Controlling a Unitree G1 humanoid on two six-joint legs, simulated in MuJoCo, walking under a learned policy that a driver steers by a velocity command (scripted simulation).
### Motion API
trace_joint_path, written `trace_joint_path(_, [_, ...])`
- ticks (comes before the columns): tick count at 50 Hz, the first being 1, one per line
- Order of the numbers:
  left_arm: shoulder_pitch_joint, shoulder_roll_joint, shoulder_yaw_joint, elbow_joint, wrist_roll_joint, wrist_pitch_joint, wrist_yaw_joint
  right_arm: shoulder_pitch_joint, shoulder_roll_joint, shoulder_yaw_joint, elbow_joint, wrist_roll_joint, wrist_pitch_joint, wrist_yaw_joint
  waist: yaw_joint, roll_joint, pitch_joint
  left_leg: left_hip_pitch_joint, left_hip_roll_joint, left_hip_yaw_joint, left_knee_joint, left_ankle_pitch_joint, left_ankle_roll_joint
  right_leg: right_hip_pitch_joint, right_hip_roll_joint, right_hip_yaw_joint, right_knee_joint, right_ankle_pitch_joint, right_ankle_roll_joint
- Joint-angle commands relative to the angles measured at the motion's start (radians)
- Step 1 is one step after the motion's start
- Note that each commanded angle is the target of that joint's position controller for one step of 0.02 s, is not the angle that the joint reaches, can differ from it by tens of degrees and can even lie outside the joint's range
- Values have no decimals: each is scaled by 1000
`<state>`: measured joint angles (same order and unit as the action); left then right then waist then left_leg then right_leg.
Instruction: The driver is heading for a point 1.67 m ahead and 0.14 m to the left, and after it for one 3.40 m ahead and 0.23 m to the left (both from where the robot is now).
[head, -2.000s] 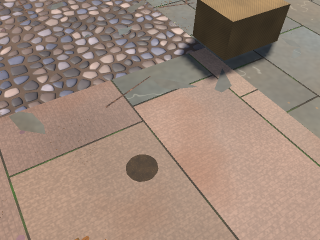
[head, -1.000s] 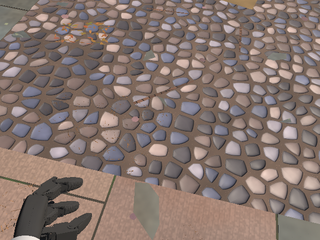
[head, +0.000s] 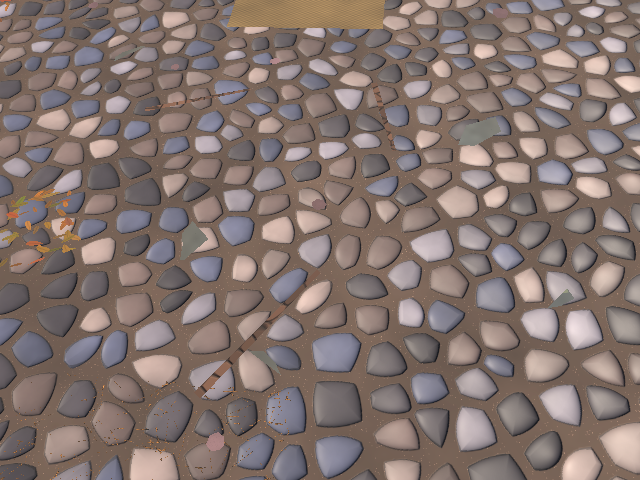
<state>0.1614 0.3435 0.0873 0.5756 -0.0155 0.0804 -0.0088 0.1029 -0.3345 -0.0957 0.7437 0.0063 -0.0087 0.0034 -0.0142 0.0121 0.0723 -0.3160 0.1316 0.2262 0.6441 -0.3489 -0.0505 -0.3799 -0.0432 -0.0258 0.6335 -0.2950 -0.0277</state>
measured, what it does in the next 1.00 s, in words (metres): steps on the spot, turning right: left foot, then right foot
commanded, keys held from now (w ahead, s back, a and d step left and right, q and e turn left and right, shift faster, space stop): e+shift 0.16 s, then shift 0.84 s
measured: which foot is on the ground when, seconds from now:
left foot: up 0.00-0.38, down 0.40-1.00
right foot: down 0.00-0.42, up 0.44-0.68, down 0.70-1.00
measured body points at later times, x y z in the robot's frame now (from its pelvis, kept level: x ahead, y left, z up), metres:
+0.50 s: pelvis +0.05 +0.02 +0.01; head +0.07 +0.03 +0.46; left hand +0.31 +0.22 -0.07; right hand +0.10 -0.28 -0.08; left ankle +0.09 +0.13 -0.73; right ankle +0.01 -0.10 -0.69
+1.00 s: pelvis +0.04 +0.00 +0.01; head +0.04 -0.01 +0.46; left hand +0.24 +0.19 -0.10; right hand +0.07 -0.29 -0.11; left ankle +0.10 +0.13 -0.73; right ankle -0.02 -0.11 -0.73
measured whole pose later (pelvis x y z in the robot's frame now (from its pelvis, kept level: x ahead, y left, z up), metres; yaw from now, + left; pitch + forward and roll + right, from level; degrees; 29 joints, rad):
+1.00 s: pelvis +0.04 +0.00 +0.01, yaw -19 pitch -1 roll +1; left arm 0.23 0.23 0.02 0.73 0.02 0.00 0.02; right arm 0.17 -0.26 -0.03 0.83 -0.01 0.00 -0.02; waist -0.02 0.00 0.02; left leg -0.23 0.02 -0.03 0.51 -0.26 -0.04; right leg -0.19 0.02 0.06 0.54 -0.33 0.00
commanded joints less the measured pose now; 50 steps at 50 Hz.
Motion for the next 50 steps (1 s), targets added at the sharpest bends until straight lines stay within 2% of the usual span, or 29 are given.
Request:
trace_joint_path(1, [146, 274, 79, -75, 42, -39, 13, -109, -84, -14, -128, -39, -11, -6, 111, -256, -229, -433, -123, -242, 518, -312, -33, 397, -316, 589, -278, 536, -333])
trace_joint_path(2, [124, 250, 68, -64, 41, -61, 9, -125, -93, -18, -136, -14, -9, -13, 85, -188, -208, -442, -115, -287, 543, -225, -3, 364, -275, 509, -292, 455, -292])
trace_joint_path(3, [72, 222, 63, -65, 17, -69, 14, -90, -91, -20, -117, -9, -8, -23, 45, -129, -181, -441, -103, -304, 511, -137, 10, 334, -223, 451, -287, 373, -238])
trace_joint_path(4, [25, 190, 51, -77, -1, -64, 22, -70, -105, -24, -107, -19, -8, -33, 25, -128, -171, -434, -98, -313, 472, -81, 10, 308, -204, 426, -279, 360, -208])
trace_joint_path(5, [-14, 174, 42, -93, 0, -57, 32, -57, -106, -26, -100, -26, -8, -33, 6, -140, -177, -374, -109, -312, 461, -39, 3, 254, -174, 396, -271, 401, -197])
trace_joint_path(6, [-27, 165, 37, -101, 7, -51, 37, -42, -100, -24, -92, -25, -11, -30, -5, -142, -193, -332, -131, -309, 445, -9, -6, 229, -151, 382, -263, 430, -193])
trace_joint_path(8, [-17, 167, 39, -101, 8, -46, 45, -37, -72, -14, -83, -14, -15, -24, 0, -126, -212, -297, -164, -314, 334, 25, -20, 233, -124, 388, -246, 436, -187])
trace_joint_path(10, [-17, 163, 38, -101, 5, -42, 49, -32, -54, -3, -72, -8, -12, -18, 10, -131, -227, -258, -167, -314, 234, 48, -32, 242, -123, 389, -221, 423, -182])
trace_joint_path(16, [-15, 143, 20, -88, 17, -35, 30, -31, -66, 2, -81, -2, -7, 3, 44, -189, -202, -106, -156, -298, 78, 8, -12, 174, -130, 473, -184, 411, -187])
trace_joint_path(18, [-38, 131, 12, -84, 10, -35, 27, -5, -62, 2, -82, -3, -15, 9, 23, -190, -189, -36, -152, -284, -51, 60, 13, 165, -111, 491, -159, 390, -168])
trace_joint_path(19, [-49, 120, 7, -82, 5, -35, 28, 22, -55, 3, -75, -7, -21, 13, 1, -182, -179, 43, -146, -275, -176, 174, 31, 137, -85, 484, -145, 334, -140])
trace_joint_path(20, [-19, 91, -1, -71, 10, -39, 29, 28, -78, 0, -81, -23, -24, 11, 8, -132, -176, 122, -77, -338, -244, 292, 61, 93, -41, 456, -109, 206, -89])
trace_joint_path(21, [43, 46, -16, -68, 32, -46, 29, 16, -145, -8, -99, -43, -22, 4, 63, 81, -185, 187, 99, -519, -288, 477, 134, 21, 76, 327, 56, -46, -24])
trace_joint_path(22, [30, 72, -8, -84, 25, -53, 32, 7, -135, -1, -80, -59, -21, 2, 75, 244, -138, 114, 221, -682, -327, 532, 303, -52, 148, 213, 139, -267, 30])
trace_joint_path(23, [3, 140, 13, -69, 24, -56, 40, -1, -98, 7, -94, -49, -26, 0, 30, 199, -125, 101, 240, -704, -345, 482, 351, -71, 107, 207, 299, -325, 65])
trace_joint_path(24, [-18, 158, 26, -59, 13, -54, 41, 7, -96, 7, -90, -36, -26, -5, 17, 156, -121, 125, 202, -659, -334, 444, 331, -105, 108, 208, 397, -302, 80])
trace_joint_path(25, [-7, 133, 25, -38, 10, -45, 44, -1, -98, 8, -90, -23, -24, -10, 21, 119, -117, 136, 161, -596, -321, 413, 297, -118, 106, 212, 445, -277, 95])
trace_joint_path(26, [0, 109, 20, -30, 12, -39, 45, -12, -88, 12, -88, -11, -24, -13, 21, 111, -109, 149, 144, -561, -310, 422, 280, -129, 97, 223, 457, -243, 109])
trace_joint_path(28, [15, 41, -2, -11, 8, -36, 39, -18, -59, 23, -81, -10, -13, -16, 28, 115, -114, 155, 78, -459, -298, 458, 253, -81, 86, 172, 358, -205, 124])
trace_joint_path(30, [-7, -7, -23, -8, 10, -42, 32, -15, -49, 24, -74, -12, 2, -16, 11, 159, -136, 177, 41, -402, -276, 492, 239, -1, 55, 99, 167, -188, 129])
trace_joint_path(32, [-14, 0, -22, 3, 2, -46, 29, 31, -68, 20, -60, -10, 15, -16, -15, 183, -157, 208, 50, -414, -252, 514, 251, 65, 55, 63, 2, -131, 126])
trace_joint_path(34, [39, 7, -18, 41, 5, -48, 26, 38, -62, 26, -51, 5, 18, -14, 14, 164, -154, 181, 38, -406, -226, 491, 223, 186, 66, 37, -261, 88, 97])
trace_joint_path(35, [38, 32, -16, 42, 17, -49, 27, 72, -54, 30, -41, 5, 10, -12, 5, 135, -156, 138, 30, -408, -228, 439, 180, 259, 41, 80, -298, 179, 69])
trace_joint_path(36, [42, 86, -9, 31, 28, -48, 35, 84, -40, 38, -42, -13, -6, -5, -12, 39, -178, 77, -1, -371, -190, 357, 124, 333, -47, 168, -259, 364, 33])
trace_joint_path(37, [24, 114, 0, 50, 34, -47, 34, 112, -7, 46, -42, -25, -21, 3, -60, -123, -183, 83, -81, -283, -203, 205, 69, 275, -70, 188, -198, 311, -22])
trace_joint_path(38, [10, 51, -12, 42, 36, -52, 24, 52, -22, 48, -36, -35, -24, 3, -15, -107, -163, 133, -95, -262, -187, 171, 30, 199, -54, 190, -218, 174, -40])
trace_joint_path(39, [13, 20, -23, 50, 44, -59, 20, 17, -31, 44, -35, -31, -23, 3, -5, -86, -135, 140, -97, -259, -179, 179, 21, 164, -44, 189, -233, 111, -29])
trace_joint_path(42, [30, 28, -26, 70, 38, -81, 21, 24, -26, 44, -20, -21, -5, -10, -5, -92, -81, 135, -92, -266, -171, 224, 34, 122, -25, 173, -233, 126, -2])
trace_joint_path(50, [64, 8, -38, 105, 32, -94, 29, 50, -23, 41, 49, -15, 4, -27, -1, -42, -64, 143, -90, -267, -177, 250, 19, 123, -7, 160, -222, 152, 0])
